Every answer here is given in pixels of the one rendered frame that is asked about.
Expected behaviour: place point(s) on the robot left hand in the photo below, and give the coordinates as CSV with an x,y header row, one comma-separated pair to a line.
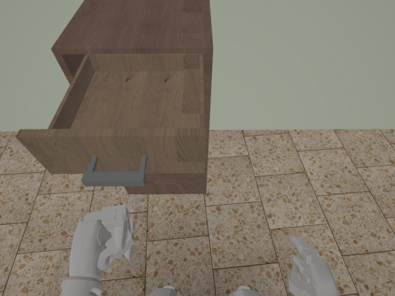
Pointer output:
x,y
110,227

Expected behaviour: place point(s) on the handle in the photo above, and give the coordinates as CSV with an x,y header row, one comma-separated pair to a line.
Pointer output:
x,y
93,178

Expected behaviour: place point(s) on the left robot forearm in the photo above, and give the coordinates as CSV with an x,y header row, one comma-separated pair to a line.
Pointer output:
x,y
81,286

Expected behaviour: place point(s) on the robot right hand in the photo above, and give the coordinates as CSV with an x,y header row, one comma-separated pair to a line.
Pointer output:
x,y
318,279

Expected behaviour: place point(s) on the drawer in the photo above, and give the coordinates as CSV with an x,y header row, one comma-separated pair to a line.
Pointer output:
x,y
122,106

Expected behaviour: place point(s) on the cabinet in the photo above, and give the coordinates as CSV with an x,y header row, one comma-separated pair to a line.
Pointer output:
x,y
144,27

